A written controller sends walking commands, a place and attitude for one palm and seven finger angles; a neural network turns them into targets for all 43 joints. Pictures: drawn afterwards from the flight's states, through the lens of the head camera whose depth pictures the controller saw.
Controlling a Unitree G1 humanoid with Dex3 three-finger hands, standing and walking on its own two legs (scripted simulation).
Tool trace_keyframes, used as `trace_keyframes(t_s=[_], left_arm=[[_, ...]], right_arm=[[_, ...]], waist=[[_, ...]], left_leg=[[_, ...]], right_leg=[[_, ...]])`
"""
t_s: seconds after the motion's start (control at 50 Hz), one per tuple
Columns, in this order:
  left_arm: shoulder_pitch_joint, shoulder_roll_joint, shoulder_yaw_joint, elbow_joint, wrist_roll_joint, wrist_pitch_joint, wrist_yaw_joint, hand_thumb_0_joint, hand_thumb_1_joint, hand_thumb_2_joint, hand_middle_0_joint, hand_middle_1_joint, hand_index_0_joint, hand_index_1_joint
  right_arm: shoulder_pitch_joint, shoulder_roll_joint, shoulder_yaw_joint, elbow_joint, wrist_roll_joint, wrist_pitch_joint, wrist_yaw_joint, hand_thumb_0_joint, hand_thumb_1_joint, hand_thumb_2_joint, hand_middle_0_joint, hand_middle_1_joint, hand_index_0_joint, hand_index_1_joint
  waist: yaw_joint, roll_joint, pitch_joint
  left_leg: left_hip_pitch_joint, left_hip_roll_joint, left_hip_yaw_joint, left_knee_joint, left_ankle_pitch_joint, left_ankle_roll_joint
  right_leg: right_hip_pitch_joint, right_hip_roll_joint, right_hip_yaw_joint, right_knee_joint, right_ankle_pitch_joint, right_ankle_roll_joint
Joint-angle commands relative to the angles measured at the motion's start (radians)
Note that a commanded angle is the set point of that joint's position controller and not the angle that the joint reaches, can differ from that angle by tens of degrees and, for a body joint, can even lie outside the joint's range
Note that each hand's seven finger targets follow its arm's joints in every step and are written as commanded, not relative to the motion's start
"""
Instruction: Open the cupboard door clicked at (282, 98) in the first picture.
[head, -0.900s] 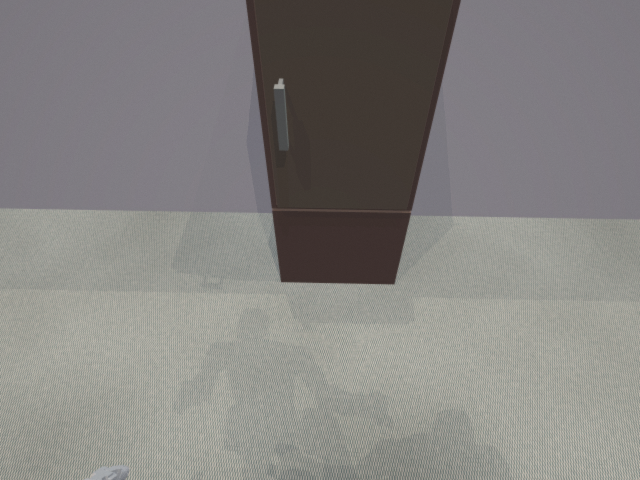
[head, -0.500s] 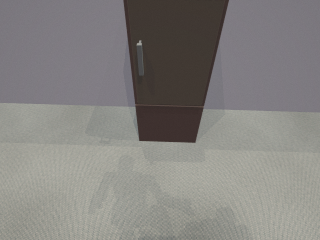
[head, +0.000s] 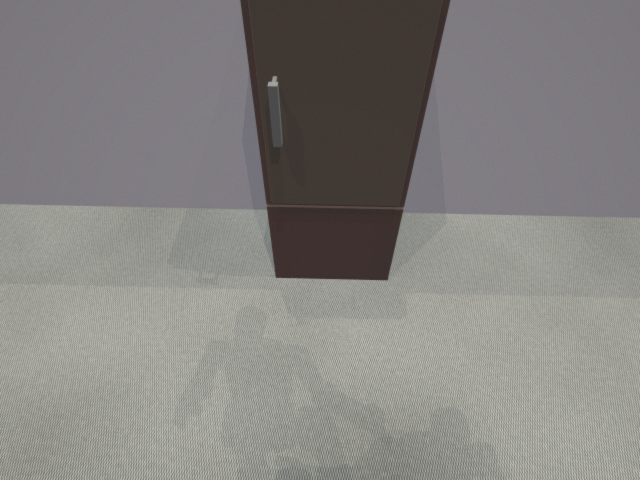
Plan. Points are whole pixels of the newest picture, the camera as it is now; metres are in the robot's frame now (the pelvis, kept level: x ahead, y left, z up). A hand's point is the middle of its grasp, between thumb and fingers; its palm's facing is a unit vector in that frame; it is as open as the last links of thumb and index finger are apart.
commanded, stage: look at it before walking up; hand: left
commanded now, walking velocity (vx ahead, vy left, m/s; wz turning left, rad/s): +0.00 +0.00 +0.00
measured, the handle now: (276, 112) +0.94 +0.16 -0.02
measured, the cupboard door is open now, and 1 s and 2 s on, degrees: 0 0 0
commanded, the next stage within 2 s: take the last steps up to it in 0.54 s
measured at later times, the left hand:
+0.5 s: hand out of the picture +0.08 +0.25 -0.15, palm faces -0.03 -0.94 -0.34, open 7.4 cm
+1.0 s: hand out of the picture +0.03 +0.20 -0.19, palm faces +0.01 -0.99 -0.17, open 7.4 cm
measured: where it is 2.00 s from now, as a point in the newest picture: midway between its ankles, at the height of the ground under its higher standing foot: (338, 447)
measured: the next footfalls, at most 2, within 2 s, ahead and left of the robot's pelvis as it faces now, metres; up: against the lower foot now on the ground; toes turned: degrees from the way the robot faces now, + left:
right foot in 1.38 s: +0.33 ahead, -0.14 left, +0.00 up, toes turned -8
left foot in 1.72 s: +0.38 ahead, +0.08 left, +0.00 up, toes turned +10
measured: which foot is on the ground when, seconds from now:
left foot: down 0.00-1.00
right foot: down 0.00-1.00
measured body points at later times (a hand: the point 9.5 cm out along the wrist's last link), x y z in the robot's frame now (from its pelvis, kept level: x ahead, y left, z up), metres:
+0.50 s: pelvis +0.01 +0.00 +0.00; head +0.01 +0.00 +0.45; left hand +0.09 +0.30 -0.13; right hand +0.09 -0.29 -0.13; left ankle +0.01 +0.13 -0.74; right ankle +0.01 -0.11 -0.74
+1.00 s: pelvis +0.06 +0.01 -0.02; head +0.05 +0.03 +0.43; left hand +0.03 +0.25 -0.18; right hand +0.05 -0.23 -0.17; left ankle +0.01 +0.13 -0.74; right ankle +0.01 -0.11 -0.74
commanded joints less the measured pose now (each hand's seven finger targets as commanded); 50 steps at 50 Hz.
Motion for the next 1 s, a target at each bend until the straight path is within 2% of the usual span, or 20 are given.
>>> trace_keyframes(t_s=[0.0,0.18,0.38,0.5,0.64,0.66,0.68,0.72,0.74,0.76,0.8,0.86,0.88,0.9,0.92,0.96,0.98], left_arm=[[-0.042,0.212,0.049,-0.068,0.002,-0.027,0.015,0.0,0.9,0.9,-0.2,-0.3,-0.2,-0.3],[-0.047,0.211,0.048,-0.07,0.002,-0.029,0.015,0.0,0.9,0.9,-0.2,-0.3,-0.2,-0.3],[-0.045,0.212,0.047,-0.07,0.003,-0.028,0.015,0.0,0.9,0.9,-0.2,-0.3,-0.2,-0.3],[-0.039,0.212,0.047,-0.066,0.002,-0.03,0.016,0.0,0.9,0.9,-0.2,-0.3,-0.2,-0.3],[-0.039,0.214,0.046,-0.064,0.002,-0.03,0.016,0.0,0.9,0.9,-0.2,-0.3,-0.2,-0.3],[-0.004,0.145,0.032,-0.045,-0.001,-0.023,0.019,0.0,0.9,0.9,-0.2,-0.3,-0.2,-0.3],[0.032,0.088,0.019,-0.029,0.001,-0.012,0.021,0.0,0.9,0.9,-0.2,-0.3,-0.2,-0.3],[0.069,0.083,0.021,-0.022,0.008,0.003,0.015,0.0,0.9,0.9,-0.2,-0.3,-0.2,-0.3],[0.079,0.087,0.026,-0.025,0.01,0.006,0.01,0.0,0.9,0.9,-0.2,-0.3,-0.2,-0.3],[0.098,0.086,0.03,-0.026,0.011,0.007,0.006,0.0,0.9,0.9,-0.2,-0.3,-0.2,-0.3],[0.129,0.081,0.037,-0.034,0.012,0.004,0.001,0.0,0.9,0.9,-0.2,-0.3,-0.2,-0.3],[0.182,0.055,0.045,-0.031,0.011,-0.007,-0.002,0.0,0.9,0.9,-0.2,-0.3,-0.2,-0.3],[0.205,0.052,0.049,-0.029,0.011,-0.012,-0.001,0.0,0.9,0.9,-0.2,-0.3,-0.2,-0.3],[0.223,0.042,0.052,-0.022,0.01,-0.017,0.001,0.0,0.9,0.9,-0.2,-0.3,-0.2,-0.3],[0.244,0.041,0.056,-0.016,0.009,-0.021,0.003,0.0,0.9,0.9,-0.2,-0.3,-0.2,-0.3],[0.282,0.038,0.065,-0.004,0.01,-0.029,0.009,0.0,0.9,0.9,-0.2,-0.3,-0.2,-0.3],[0.289,0.033,0.069,0.0,0.01,-0.032,0.011,0.0,0.9,0.9,-0.2,-0.3,-0.2,-0.3]], right_arm=[[-0.053,-0.201,-0.041,-0.066,0.005,-0.028,-0.011,0.0,-0.9,-0.9,0.2,0.3,0.2,0.3],[-0.062,-0.205,-0.04,-0.07,0.006,-0.03,-0.012,0.0,-0.9,-0.9,0.2,0.3,0.2,0.3],[-0.072,-0.205,-0.039,-0.071,0.008,-0.03,-0.013,0.0,-0.9,-0.9,0.2,0.3,0.2,0.3],[-0.074,-0.205,-0.039,-0.068,0.008,-0.031,-0.014,0.0,-0.9,-0.9,0.2,0.3,0.2,0.3],[-0.075,-0.206,-0.038,-0.066,0.009,-0.03,-0.014,0.0,-0.9,-0.9,0.2,0.3,0.2,0.3],[-0.052,-0.139,-0.021,-0.051,0.006,-0.024,-0.012,0.0,-0.9,-0.9,0.2,0.3,0.2,0.3],[-0.014,-0.076,-0.006,-0.04,0.002,-0.013,-0.009,0.0,-0.9,-0.9,0.2,0.3,0.2,0.3],[0.019,-0.07,-0.009,-0.03,-0.005,-0.001,-0.005,0.0,-0.9,-0.9,0.2,0.3,0.2,0.3],[0.028,-0.071,-0.012,-0.033,-0.008,0.001,-0.003,0.0,-0.9,-0.9,0.2,0.3,0.2,0.3],[0.031,-0.071,-0.016,-0.038,-0.009,0.002,-0.002,0.0,-0.9,-0.9,0.2,0.3,0.2,0.3],[0.057,-0.063,-0.02,-0.043,-0.01,-0.003,-0.003,0.0,-0.9,-0.9,0.2,0.3,0.2,0.3],[0.091,-0.038,-0.024,-0.048,-0.006,-0.019,-0.006,0.0,-0.9,-0.9,0.2,0.3,0.2,0.3],[0.105,-0.029,-0.027,-0.05,-0.004,-0.023,-0.008,0.0,-0.9,-0.9,0.2,0.3,0.2,0.3],[0.116,-0.016,-0.028,-0.051,-0.002,-0.029,-0.009,0.0,-0.9,-0.9,0.2,0.3,0.2,0.3],[0.129,-0.001,-0.027,-0.053,-0.001,-0.033,-0.011,0.0,-0.9,-0.9,0.2,0.3,0.2,0.3],[0.158,0.026,-0.03,-0.051,0.001,-0.043,-0.014,0.0,-0.9,-0.9,0.2,0.3,0.2,0.3],[0.174,0.034,-0.032,-0.049,0.002,-0.046,-0.016,0.0,-0.9,-0.9,0.2,0.3,0.2,0.3]], waist=[[0.007,-0.013,-0.037],[0.007,-0.009,-0.056],[0.007,-0.013,-0.051],[0.007,-0.008,-0.075],[0.007,-0.015,-0.054],[0.008,-0.013,-0.073],[0.007,-0.022,-0.064],[0.013,-0.032,0.016],[0.014,-0.044,0.055],[0.017,-0.045,0.083],[0.017,-0.046,0.09],[0.019,-0.038,0.11],[0.022,-0.048,0.095],[0.018,-0.044,0.094],[0.02,-0.067,0.093],[0.014,-0.09,0.07],[0.007,-0.082,0.063]], left_leg=[[0.004,0.097,-0.097,-0.062,0.074,0.04],[0.027,0.103,-0.096,-0.063,0.134,0.04],[0.035,0.105,-0.097,-0.071,0.145,0.041],[0.057,0.108,-0.092,-0.068,0.185,0.041],[0.052,0.108,-0.092,-0.08,0.171,0.039],[0.057,0.106,-0.083,-0.075,0.135,0.03],[0.05,0.1,-0.071,-0.066,0.06,0.02],[-0.016,0.083,-0.067,-0.059,-0.15,0.025],[-0.062,0.076,-0.071,-0.058,-0.241,0.029],[-0.089,0.07,-0.071,-0.047,-0.291,0.032],[-0.117,0.068,-0.073,-0.016,-0.323,0.043],[-0.143,0.069,-0.067,0.049,-0.261,0.056],[-0.149,0.07,-0.06,0.083,-0.225,0.06],[-0.154,0.063,-0.043,0.121,-0.181,0.058],[-0.174,0.056,-0.023,0.162,-0.152,0.056],[-0.185,0.043,0.022,0.234,-0.129,0.05],[-0.175,0.043,0.031,0.252,-0.121,0.052]], right_leg=[[-0.01,-0.121,0.121,-0.094,0.039,-0.029],[0.012,-0.12,0.109,-0.079,0.124,-0.028],[0.021,-0.12,0.108,-0.085,0.145,-0.026],[0.042,-0.126,0.103,-0.084,0.193,-0.026],[0.042,-0.124,0.102,-0.094,0.183,-0.024],[0.048,-0.126,0.096,-0.098,0.135,-0.014],[0.035,-0.118,0.094,-0.096,0.032,-0.005],[-0.025,-0.105,0.111,-0.104,-0.209,-0.008],[-0.051,-0.1,0.124,-0.108,-0.289,-0.015],[-0.074,-0.101,0.137,-0.11,-0.335,-0.022],[-0.085,-0.096,0.149,-0.088,-0.373,-0.039],[-0.085,-0.098,0.16,-0.048,-0.319,-0.061],[-0.063,-0.103,0.162,-0.039,-0.29,-0.07],[-0.049,-0.112,0.172,-0.02,-0.236,-0.079],[-0.025,-0.124,0.181,-0.008,-0.182,-0.09],[0.01,-0.158,0.204,0.018,-0.087,-0.115],[0.007,-0.166,0.206,0.038,-0.045,-0.124]])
